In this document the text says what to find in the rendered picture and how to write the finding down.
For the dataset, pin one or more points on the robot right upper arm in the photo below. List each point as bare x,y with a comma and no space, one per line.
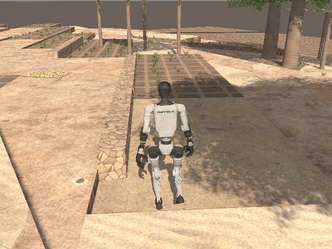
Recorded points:
183,115

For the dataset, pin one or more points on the robot right forearm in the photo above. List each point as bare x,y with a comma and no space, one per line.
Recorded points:
188,137

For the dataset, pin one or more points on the robot left hand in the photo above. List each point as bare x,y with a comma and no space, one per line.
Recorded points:
138,160

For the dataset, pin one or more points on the robot right hand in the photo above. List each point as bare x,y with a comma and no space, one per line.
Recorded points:
188,148

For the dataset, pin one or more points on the right robot thigh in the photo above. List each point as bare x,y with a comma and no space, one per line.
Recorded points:
178,152

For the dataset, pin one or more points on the humanoid robot torso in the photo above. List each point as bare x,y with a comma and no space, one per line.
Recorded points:
165,124

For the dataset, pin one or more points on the robot left forearm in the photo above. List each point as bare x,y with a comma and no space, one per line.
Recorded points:
142,142

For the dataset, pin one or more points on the robot left upper arm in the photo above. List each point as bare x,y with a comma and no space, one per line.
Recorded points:
147,117

